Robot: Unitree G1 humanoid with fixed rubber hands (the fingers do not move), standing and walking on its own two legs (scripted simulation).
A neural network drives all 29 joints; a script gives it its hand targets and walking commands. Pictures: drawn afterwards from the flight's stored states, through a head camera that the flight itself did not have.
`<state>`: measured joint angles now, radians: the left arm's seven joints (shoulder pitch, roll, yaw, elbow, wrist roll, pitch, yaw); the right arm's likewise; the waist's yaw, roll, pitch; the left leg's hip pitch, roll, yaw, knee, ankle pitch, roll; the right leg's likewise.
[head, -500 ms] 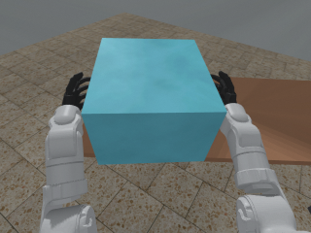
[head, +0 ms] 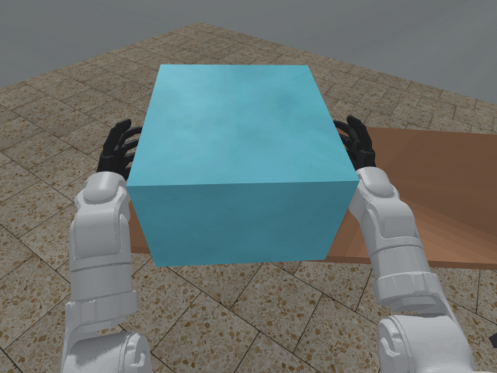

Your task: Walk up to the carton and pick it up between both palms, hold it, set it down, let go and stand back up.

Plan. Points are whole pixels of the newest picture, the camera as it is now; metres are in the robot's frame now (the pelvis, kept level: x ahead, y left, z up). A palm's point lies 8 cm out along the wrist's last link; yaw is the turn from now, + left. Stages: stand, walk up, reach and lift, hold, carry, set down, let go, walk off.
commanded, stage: hold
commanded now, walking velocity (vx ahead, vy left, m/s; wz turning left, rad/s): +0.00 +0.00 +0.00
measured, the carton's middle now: (238, 157) +0.43 +0.00 +0.14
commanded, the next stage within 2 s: none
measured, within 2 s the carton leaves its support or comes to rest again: neither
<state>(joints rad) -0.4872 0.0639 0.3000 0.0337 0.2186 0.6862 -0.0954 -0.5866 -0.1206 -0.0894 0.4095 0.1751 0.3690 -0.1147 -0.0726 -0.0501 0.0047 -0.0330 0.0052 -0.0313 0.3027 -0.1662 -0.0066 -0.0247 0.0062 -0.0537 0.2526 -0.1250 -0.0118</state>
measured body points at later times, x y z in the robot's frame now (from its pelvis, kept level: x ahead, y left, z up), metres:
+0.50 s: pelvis +0.00 +0.00 +0.00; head -0.04 +0.02 +0.45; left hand +0.37 +0.18 +0.18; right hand +0.37 -0.19 +0.18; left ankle +0.01 +0.12 -0.75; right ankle +0.02 -0.11 -0.75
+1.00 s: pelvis +0.00 +0.00 +0.00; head -0.05 +0.03 +0.45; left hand +0.36 +0.19 +0.18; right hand +0.36 -0.19 +0.18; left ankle +0.01 +0.12 -0.75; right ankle +0.02 -0.11 -0.75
